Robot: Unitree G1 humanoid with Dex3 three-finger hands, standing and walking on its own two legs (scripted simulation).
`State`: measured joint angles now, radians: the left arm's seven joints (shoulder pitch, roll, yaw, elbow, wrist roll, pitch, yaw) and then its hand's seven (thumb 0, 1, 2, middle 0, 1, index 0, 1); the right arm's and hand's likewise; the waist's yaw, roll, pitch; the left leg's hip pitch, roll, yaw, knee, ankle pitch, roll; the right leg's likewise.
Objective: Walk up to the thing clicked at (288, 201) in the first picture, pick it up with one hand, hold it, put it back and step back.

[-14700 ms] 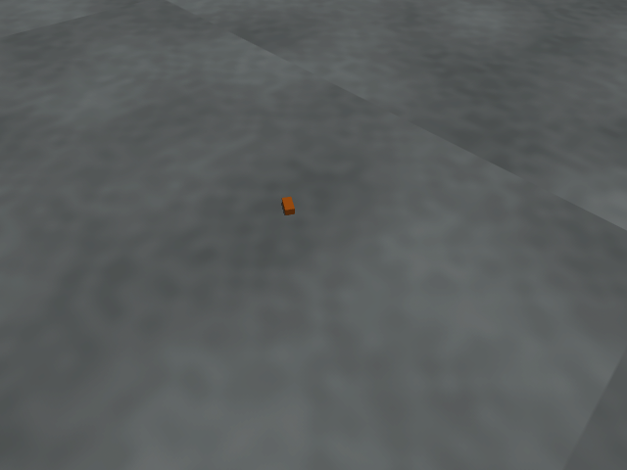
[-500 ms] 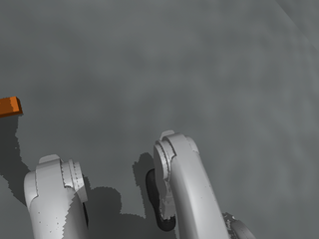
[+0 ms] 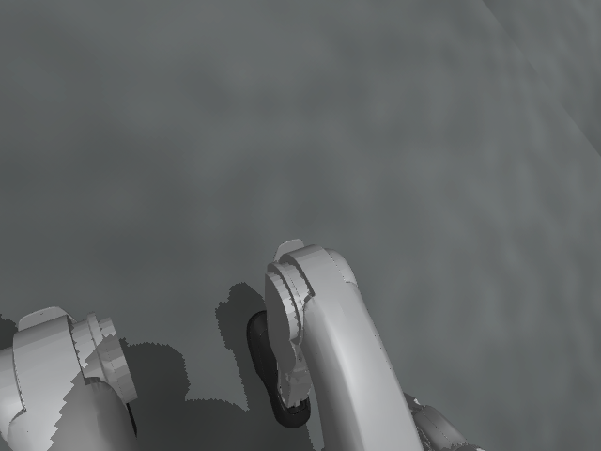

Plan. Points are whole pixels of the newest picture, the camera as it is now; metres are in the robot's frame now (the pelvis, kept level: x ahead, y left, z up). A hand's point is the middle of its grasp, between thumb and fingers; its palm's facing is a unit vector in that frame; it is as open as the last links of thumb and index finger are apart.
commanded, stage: rest palm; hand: left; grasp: from above
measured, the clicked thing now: out of the picture +0.46 +0.33 -0.29
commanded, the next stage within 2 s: close in 1.04 s
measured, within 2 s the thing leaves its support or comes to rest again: neither
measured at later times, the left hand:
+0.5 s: hand out of the picture +0.44 +0.33 -0.25, palm faces -0.47 -0.16 -0.87, open 12.4 cm
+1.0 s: hand out of the picture +0.44 +0.32 -0.26, palm faces -0.44 -0.15 -0.88, open 12.9 cm
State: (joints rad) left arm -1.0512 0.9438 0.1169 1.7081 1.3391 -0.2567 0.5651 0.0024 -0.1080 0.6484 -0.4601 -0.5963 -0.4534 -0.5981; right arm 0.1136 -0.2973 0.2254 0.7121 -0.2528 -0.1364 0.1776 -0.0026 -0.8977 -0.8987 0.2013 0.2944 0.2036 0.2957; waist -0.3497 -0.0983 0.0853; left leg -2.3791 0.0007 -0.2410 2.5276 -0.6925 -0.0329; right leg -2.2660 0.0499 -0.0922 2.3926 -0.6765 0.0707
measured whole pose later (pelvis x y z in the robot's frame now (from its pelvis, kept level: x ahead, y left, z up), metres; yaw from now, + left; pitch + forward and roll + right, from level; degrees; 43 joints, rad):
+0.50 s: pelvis +0.00 +0.00 +0.00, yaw -2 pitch +29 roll -13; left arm -1.03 1.01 0.15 1.72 1.31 -0.28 0.58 0.00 -0.21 0.72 -0.40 -0.64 -0.38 -0.66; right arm 0.07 -0.33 0.26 0.69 -0.28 -0.17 0.22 0.00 -0.90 -0.90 0.20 0.29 0.20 0.30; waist -0.35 -0.13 0.14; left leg -2.36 0.00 -0.28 2.56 -0.73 -0.04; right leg -2.24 0.06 -0.12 2.40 -0.69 0.08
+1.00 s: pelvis +0.00 +0.01 -0.01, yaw -3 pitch +28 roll -14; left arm -1.04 1.02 0.15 1.77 1.31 -0.24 0.65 0.00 -0.30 0.80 -0.32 -0.75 -0.29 -0.77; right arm 0.06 -0.33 0.30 0.68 -0.29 -0.22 0.25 0.00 -0.91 -0.91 0.20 0.29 0.20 0.30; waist -0.37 -0.14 0.16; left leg -2.36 0.01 -0.29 2.58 -0.73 -0.03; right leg -2.24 0.07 -0.13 2.40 -0.68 0.08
